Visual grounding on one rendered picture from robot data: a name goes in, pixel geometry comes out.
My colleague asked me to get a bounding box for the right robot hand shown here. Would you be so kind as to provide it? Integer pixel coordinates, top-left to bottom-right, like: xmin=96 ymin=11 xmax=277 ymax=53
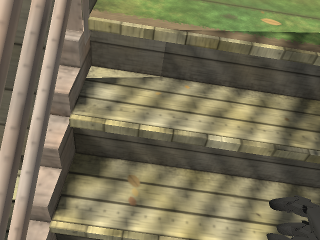
xmin=266 ymin=195 xmax=320 ymax=240

